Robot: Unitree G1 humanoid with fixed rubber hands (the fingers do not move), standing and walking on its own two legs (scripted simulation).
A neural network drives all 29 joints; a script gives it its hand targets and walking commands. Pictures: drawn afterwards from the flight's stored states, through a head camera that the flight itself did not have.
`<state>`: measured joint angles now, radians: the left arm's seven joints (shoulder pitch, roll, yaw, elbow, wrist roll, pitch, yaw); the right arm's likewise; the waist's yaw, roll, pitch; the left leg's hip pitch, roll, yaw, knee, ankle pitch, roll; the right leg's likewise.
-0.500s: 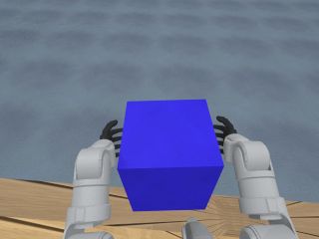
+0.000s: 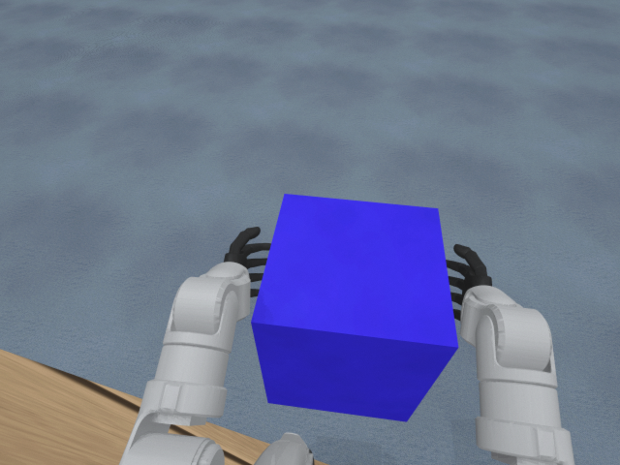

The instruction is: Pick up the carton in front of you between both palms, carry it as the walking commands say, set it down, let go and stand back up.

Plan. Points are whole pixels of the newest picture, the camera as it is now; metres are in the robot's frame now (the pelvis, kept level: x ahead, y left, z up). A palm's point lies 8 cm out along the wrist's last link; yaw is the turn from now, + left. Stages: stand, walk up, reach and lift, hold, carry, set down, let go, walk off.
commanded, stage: carry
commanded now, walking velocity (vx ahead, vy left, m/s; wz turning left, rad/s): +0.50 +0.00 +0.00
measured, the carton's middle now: (347, 311) +0.35 +0.03 +0.00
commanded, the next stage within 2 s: none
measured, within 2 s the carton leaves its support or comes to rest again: neither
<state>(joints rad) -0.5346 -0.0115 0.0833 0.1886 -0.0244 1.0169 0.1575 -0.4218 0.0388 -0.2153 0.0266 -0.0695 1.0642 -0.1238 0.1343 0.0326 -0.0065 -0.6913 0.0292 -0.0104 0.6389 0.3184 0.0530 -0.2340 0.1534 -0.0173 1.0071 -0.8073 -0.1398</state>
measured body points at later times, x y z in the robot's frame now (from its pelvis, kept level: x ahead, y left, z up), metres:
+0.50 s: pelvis +0.37 +0.02 -0.18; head +0.40 +0.04 +0.27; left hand +0.73 +0.16 -0.10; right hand +0.72 -0.14 -0.09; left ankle +0.20 +0.07 -0.81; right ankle +0.57 -0.07 -0.88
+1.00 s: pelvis +0.76 +0.04 -0.26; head +0.80 +0.04 +0.19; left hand +1.09 +0.20 -0.21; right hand +1.10 -0.10 -0.21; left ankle +0.91 +0.12 -0.98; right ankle +0.59 -0.03 -0.97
